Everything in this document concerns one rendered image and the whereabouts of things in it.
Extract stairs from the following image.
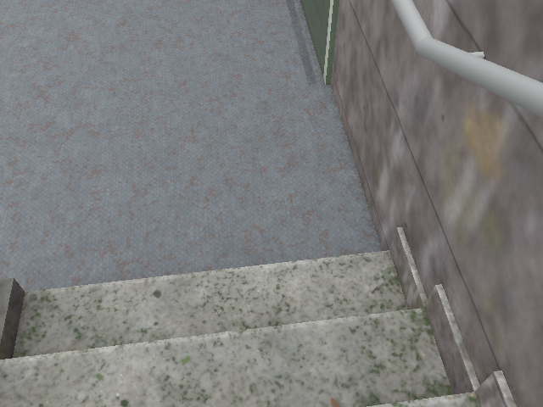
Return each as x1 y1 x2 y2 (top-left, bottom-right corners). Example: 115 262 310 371
0 250 480 407

